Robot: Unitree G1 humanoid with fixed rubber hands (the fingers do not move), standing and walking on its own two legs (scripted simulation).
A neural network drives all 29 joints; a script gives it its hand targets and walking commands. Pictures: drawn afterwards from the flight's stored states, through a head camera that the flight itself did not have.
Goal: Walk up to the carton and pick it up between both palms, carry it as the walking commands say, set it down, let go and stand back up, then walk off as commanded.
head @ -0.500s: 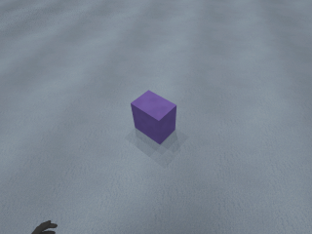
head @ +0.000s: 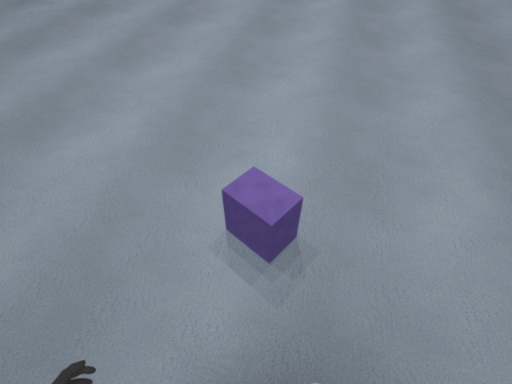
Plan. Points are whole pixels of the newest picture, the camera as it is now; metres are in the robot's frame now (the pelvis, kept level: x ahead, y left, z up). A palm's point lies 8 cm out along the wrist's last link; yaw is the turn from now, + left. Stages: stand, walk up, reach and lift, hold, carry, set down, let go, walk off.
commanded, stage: walk up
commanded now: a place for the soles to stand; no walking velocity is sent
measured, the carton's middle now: (261, 214) +0.92 +0.00 -0.61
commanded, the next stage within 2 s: none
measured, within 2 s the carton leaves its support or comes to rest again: neither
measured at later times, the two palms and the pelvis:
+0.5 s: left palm (63, 334) +0.23 +0.35 -0.07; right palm (444, 341) +0.23 -0.29 -0.07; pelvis +0.14 +0.02 -0.01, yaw +2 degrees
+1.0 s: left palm (86, 275) +0.34 +0.35 -0.07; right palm (425, 269) +0.36 -0.31 -0.07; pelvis +0.27 +0.02 +0.00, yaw +3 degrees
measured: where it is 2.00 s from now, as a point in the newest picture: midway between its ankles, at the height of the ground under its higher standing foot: (253, 363)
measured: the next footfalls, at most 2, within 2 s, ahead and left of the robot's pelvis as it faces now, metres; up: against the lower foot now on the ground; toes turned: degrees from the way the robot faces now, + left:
right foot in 0.02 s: +0.12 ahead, -0.12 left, +0.00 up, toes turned -4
left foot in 0.40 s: +0.24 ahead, +0.16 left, +0.00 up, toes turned +0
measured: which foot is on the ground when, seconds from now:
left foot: down 0.00-0.04, up 0.06-0.38, down 0.40-0.66, up 0.68-0.98, down 1.00-1.00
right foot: up 0.00-0.00, down 0.02-0.40, up 0.42-0.62, down 0.64-1.00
